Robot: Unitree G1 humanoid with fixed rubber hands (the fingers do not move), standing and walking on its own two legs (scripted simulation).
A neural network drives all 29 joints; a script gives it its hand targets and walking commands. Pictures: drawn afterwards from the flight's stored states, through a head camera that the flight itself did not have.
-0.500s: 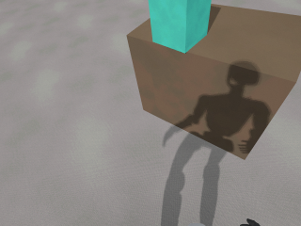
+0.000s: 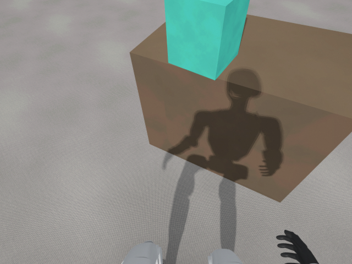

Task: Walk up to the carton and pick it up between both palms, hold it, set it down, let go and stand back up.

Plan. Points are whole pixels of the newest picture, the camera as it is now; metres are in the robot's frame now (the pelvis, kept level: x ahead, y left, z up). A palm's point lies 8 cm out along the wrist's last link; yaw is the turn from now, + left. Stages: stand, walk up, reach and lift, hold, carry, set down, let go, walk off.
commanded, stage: walk up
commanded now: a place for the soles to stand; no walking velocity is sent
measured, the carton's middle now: (206, 27) +0.86 -0.07 +0.09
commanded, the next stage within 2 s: none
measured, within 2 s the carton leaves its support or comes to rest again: neither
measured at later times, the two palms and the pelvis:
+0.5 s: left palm (21, 240) +0.18 +0.40 -0.09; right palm (270, 217) +0.26 -0.23 -0.14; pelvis +0.16 +0.06 -0.02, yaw -8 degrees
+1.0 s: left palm (55, 154) +0.42 +0.40 -0.08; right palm (256, 220) +0.26 -0.20 -0.16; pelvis +0.24 +0.10 -0.02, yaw -17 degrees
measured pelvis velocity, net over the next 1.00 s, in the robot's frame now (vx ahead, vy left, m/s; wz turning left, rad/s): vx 0.24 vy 0.10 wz -0.30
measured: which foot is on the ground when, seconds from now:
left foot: down 0.00-0.20, up 0.22-0.50, down 0.52-0.96, up 0.98-1.00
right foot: up 0.00-0.16, down 0.18-0.52, up 0.54-0.90, down 0.92-1.00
